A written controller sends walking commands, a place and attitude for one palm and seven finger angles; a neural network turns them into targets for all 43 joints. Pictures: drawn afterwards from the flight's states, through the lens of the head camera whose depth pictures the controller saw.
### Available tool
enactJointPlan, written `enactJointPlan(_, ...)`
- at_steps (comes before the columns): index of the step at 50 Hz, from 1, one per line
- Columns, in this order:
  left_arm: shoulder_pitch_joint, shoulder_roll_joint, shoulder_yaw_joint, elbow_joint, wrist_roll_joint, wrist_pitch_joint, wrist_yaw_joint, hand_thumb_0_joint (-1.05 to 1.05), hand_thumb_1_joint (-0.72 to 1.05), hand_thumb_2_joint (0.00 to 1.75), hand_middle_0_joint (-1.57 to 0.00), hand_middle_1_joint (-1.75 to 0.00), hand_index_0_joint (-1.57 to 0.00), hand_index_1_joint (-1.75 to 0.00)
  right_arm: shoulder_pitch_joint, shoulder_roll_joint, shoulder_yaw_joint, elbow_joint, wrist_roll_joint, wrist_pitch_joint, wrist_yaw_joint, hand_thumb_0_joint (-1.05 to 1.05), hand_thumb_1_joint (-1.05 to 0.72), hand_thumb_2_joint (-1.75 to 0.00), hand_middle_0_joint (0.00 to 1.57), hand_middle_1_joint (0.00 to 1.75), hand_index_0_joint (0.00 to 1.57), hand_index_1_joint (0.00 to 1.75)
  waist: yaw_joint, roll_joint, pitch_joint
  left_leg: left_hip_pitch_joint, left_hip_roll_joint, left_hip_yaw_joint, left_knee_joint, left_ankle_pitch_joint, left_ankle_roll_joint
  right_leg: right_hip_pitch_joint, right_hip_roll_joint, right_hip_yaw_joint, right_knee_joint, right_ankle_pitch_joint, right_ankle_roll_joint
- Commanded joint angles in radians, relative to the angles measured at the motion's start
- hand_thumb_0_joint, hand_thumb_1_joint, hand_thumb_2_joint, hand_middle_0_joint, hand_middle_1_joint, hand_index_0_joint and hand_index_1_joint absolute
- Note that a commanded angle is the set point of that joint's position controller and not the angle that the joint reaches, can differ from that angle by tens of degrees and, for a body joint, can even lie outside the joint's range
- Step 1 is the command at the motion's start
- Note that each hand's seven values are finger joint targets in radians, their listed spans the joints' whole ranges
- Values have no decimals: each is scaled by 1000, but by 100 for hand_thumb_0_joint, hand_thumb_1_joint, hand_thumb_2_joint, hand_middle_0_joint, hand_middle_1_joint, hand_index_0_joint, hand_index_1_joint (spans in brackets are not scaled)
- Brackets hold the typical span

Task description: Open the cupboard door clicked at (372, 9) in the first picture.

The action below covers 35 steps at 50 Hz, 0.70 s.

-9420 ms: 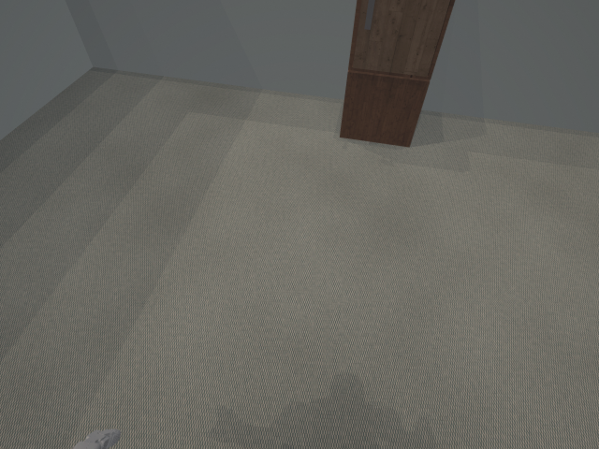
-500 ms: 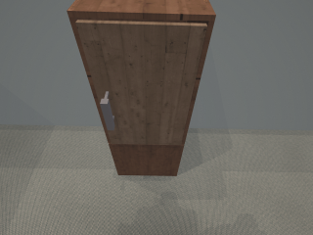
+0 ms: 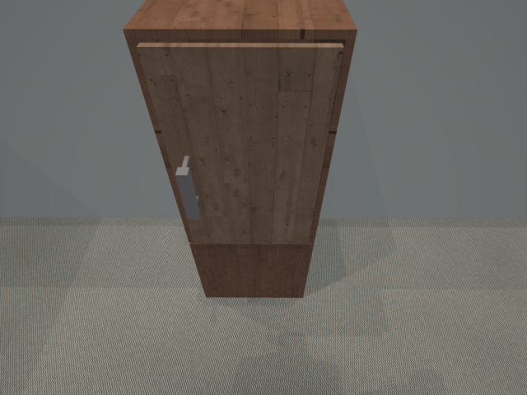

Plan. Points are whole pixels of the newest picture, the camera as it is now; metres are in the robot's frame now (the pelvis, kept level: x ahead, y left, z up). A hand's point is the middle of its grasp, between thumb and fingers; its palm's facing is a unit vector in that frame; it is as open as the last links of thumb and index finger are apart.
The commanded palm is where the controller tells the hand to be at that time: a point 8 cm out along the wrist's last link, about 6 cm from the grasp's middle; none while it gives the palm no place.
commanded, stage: look again from close up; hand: left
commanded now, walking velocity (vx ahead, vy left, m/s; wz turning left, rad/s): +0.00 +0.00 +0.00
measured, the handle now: (190, 187) +0.56 +0.22 -0.07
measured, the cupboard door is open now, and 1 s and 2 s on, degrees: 0 0 0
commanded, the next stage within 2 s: raise the hand with hooked fingers in 0.62 s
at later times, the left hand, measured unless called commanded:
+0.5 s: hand out of the picture +0.03 +0.14 -0.16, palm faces +0.04 -0.97 -0.24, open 7.3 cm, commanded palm none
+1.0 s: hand (185, 321) +0.22 +0.14 +0.00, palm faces +0.12 -0.99 +0.00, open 7.9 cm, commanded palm +0.14 +0.21 -0.06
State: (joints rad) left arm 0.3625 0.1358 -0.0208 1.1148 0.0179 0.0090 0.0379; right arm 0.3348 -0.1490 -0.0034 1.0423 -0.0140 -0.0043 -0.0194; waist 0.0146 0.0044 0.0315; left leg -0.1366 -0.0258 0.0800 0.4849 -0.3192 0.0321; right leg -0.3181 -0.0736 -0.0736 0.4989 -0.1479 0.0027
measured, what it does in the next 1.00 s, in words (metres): stands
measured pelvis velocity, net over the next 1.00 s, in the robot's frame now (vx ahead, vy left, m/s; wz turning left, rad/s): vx -0.01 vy -0.04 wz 0.03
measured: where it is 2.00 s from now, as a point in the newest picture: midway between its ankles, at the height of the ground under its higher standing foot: outside the picture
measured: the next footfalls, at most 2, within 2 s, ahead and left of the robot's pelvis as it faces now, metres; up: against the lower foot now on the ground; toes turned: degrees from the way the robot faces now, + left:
none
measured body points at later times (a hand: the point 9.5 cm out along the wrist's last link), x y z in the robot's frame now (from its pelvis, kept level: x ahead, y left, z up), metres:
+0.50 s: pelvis +0.03 -0.04 +0.00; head +0.04 -0.07 +0.45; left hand +0.03 +0.19 -0.14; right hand -0.01 -0.24 -0.17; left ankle -0.03 +0.09 -0.73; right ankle +0.08 -0.13 -0.73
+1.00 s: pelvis -0.01 -0.04 -0.04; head +0.03 -0.05 +0.41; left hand +0.21 +0.19 +0.00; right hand +0.19 -0.31 -0.10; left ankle -0.03 +0.10 -0.73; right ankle +0.08 -0.13 -0.73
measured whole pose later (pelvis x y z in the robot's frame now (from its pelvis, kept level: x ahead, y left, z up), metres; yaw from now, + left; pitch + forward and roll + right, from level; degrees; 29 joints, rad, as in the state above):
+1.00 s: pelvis -0.01 -0.04 -0.04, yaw +1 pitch +9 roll +2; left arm 0.26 0.14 0.13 0.27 -0.24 -0.58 -0.17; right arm 0.18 -0.29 -0.08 0.64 0.01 -0.34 -0.02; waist -0.01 -0.03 -0.11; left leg -0.56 0.01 0.04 0.87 -0.47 -0.03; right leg -0.75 -0.05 -0.07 0.88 -0.30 -0.05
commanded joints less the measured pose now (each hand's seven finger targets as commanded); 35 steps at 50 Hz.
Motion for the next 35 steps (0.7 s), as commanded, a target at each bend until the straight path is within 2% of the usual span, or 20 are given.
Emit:
enactJointPlan(1,28,95,18,-43,4,-24,-5,0,90,90,-20,-30,-20,-30,43,-101,-6,-86,2,-27,-3,0,-90,-90,20,30,20,30,-3,13,67,-265,141,-169,-221,-156,25,115,-13,54,-21,-111,-36)
enactJointPlan(3,30,86,17,-31,-1,-31,-7,0,90,90,-20,-30,-20,-30,74,-94,-2,-70,3,-28,-4,0,-90,-90,20,30,20,30,-10,-47,81,-232,123,-151,-204,-112,24,93,-24,90,-63,-137,-41)
enactJointPlan(5,23,88,19,-25,-4,-35,-9,0,90,90,-20,-30,-20,-30,95,-81,5,-47,1,-29,-4,0,-90,-90,20,30,20,30,-15,-25,100,-208,112,-134,-197,-73,23,69,-31,106,-84,-154,-45)
enactJointPlan(9,15,90,24,-10,-9,-44,-9,0,90,90,-20,-30,-20,-30,127,-58,12,-8,1,-33,-6,0,-90,-90,20,30,20,30,-20,-32,80,-160,105,-115,-182,4,16,84,-41,117,-103,-127,-52)
enactJointPlan(13,2,86,27,0,-12,-50,-7,0,90,90,-20,-30,-20,-30,129,-52,17,22,-1,-36,-9,0,-90,-90,20,30,20,30,-21,-41,59,-127,104,-98,-165,65,9,106,-51,121,-107,-60,-55)
enactJointPlan(14,-5,87,29,0,-11,-50,-7,0,90,90,-20,-30,-20,-30,132,-47,17,29,-1,-36,-9,0,-90,-90,20,30,20,30,-19,-19,65,-129,107,-98,-174,67,7,111,-51,115,-107,-60,-57)
enactJointPlan(17,-15,86,32,7,-12,-53,-6,0,90,90,-20,-30,-20,-30,127,-45,17,44,-2,-37,-11,0,-90,-90,20,30,20,30,-17,-32,40,-116,106,-91,-165,105,2,142,-57,119,-103,5,-59)
enactJointPlan(20,-27,91,34,10,-12,-53,-6,0,90,90,-20,-30,-20,-30,121,-43,17,58,-3,-36,-13,0,-90,-90,20,30,20,30,-15,-4,36,-113,110,-88,-167,120,-2,163,-59,114,-100,47,-61)
enactJointPlan(23,-34,100,36,12,-13,-55,-6,0,90,90,-20,-30,-20,-30,122,-46,17,66,-2,-34,-14,0,-90,-90,20,30,20,30,-17,-34,19,-98,109,-81,-160,123,-9,178,-65,115,-107,81,-62)
enactJointPlan(26,-43,103,37,10,-13,-53,-5,0,90,90,-20,-30,-20,-30,114,-45,16,73,-3,-32,-14,0,-90,-90,20,30,20,30,-16,-12,27,-93,111,-80,-163,131,-12,178,-67,114,-116,87,-63)
enactJointPlan(35,-60,111,39,7,-11,-47,-6,0,90,90,-20,-30,-20,-30,103,-51,14,79,-4,-23,-14,0,-90,-90,20,30,20,30,-15,-5,46,-86,114,-77,-169,103,-16,163,-61,118,-158,-8,-60)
